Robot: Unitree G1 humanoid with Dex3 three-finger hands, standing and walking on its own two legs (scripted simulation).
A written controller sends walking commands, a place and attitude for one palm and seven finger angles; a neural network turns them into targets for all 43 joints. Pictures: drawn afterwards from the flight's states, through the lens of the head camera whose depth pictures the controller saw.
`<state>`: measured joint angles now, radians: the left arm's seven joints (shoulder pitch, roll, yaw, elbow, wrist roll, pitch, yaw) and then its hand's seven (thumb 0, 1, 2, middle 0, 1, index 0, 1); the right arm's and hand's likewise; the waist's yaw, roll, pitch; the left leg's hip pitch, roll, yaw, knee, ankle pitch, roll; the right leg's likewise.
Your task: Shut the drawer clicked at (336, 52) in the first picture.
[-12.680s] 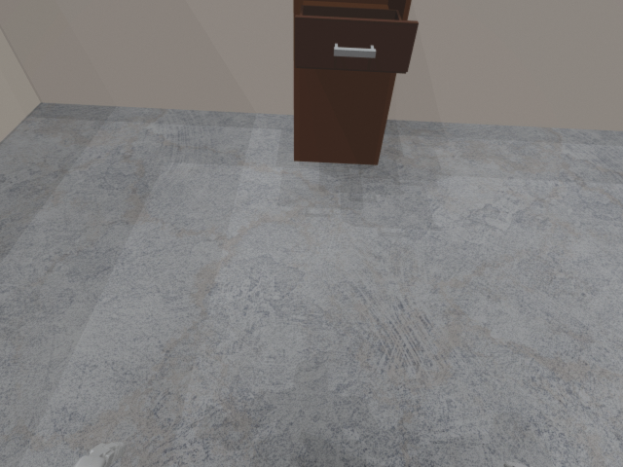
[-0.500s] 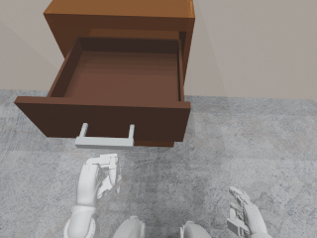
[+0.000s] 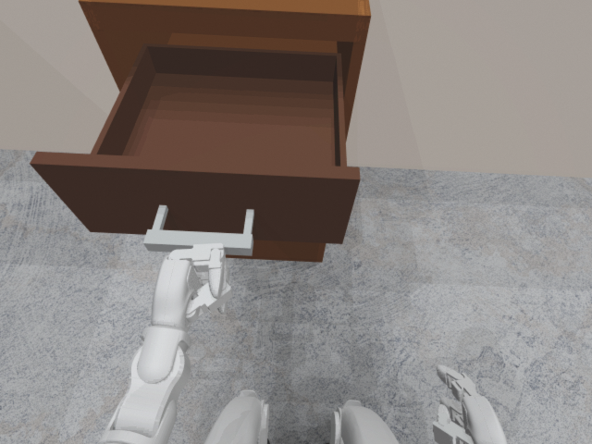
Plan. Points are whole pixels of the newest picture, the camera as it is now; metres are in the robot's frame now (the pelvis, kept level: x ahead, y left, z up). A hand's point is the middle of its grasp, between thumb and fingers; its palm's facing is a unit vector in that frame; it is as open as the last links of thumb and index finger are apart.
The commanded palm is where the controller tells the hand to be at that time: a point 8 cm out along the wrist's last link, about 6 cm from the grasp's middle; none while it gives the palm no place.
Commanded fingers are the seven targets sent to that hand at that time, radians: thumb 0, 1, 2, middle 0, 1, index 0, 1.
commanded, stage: push the drawer shut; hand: left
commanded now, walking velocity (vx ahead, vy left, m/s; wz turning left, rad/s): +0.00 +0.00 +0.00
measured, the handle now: (203, 228) +0.38 +0.14 +0.05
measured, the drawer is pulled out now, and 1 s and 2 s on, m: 0.29 0.15 0.01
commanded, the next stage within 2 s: none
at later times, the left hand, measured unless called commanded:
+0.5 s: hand (238, 234) +0.38 +0.10 +0.04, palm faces -0.02 -1.00 -0.04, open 3.1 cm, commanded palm +0.38 +0.15 +0.05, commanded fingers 0.00 0.90 0.90 -1.40 -1.60 -1.40 -1.60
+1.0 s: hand (244, 195) +0.45 +0.09 +0.04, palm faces +0.01 -1.00 -0.04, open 3.2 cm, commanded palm +0.44 +0.15 +0.05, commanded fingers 0.00 0.90 0.90 -1.40 -1.60 -1.40 -1.60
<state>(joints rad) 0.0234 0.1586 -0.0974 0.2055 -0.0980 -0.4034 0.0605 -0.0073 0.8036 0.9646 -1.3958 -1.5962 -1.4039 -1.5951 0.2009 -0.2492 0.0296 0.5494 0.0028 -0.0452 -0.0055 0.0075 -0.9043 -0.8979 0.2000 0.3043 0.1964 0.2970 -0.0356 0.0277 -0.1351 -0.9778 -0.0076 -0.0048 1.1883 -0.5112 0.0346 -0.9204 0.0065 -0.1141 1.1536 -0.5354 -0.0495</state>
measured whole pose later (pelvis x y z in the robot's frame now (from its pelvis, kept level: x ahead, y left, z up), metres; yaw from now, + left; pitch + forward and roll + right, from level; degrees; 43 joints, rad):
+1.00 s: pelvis +0.00 +0.00 +0.00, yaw -2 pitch +21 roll -2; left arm -0.61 0.19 0.14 0.90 -0.06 -0.50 0.09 0.02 0.83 0.97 -1.40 -1.60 -1.40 -1.60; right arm 0.30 -0.25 0.02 0.65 -0.02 0.01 0.03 0.00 -0.91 -0.90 0.20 0.30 0.20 0.30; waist -0.12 0.03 -0.14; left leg -1.03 0.00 0.03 1.15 -0.48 0.04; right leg -0.99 0.02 -0.08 1.13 -0.50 -0.04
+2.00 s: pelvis +0.00 +0.02 -0.02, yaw -4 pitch +30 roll -5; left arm -1.14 0.46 0.33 1.28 0.05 -0.43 0.05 0.01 0.75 0.92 -1.39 -1.60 -1.40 -1.60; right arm 0.41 -0.25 0.06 0.64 -0.07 0.05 0.06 0.00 -0.91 -0.90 0.20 0.30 0.20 0.30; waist -0.27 0.05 -0.13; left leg -1.28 0.03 0.00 1.26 -0.51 0.06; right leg -1.21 0.04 -0.10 1.18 -0.49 -0.03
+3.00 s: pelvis -0.03 +0.02 -0.04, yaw -5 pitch +32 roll -7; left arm -1.37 0.62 0.32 1.40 0.10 -0.32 0.04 0.09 0.65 0.97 -1.39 -1.60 -1.40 -1.60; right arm 0.45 -0.26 0.10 0.65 -0.08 -0.03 0.05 0.00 -0.90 -0.90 0.20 0.30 0.20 0.30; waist -0.34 0.06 -0.11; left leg -1.42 0.03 -0.03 1.32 -0.47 0.06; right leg -1.33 0.04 -0.14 1.21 -0.45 -0.03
